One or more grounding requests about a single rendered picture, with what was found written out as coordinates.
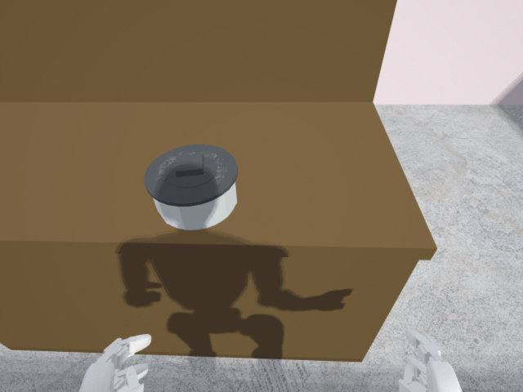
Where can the robot left hand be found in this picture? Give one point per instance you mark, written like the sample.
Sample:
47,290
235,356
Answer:
102,376

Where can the knob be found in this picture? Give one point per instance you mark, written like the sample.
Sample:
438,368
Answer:
189,165

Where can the robot right hand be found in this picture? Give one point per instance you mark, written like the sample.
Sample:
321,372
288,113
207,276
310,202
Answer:
437,376

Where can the table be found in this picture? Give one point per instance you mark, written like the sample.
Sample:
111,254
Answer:
326,230

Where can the pot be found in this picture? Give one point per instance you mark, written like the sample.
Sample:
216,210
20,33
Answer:
200,216

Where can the lid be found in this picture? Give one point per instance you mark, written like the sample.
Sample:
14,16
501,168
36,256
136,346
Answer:
220,171

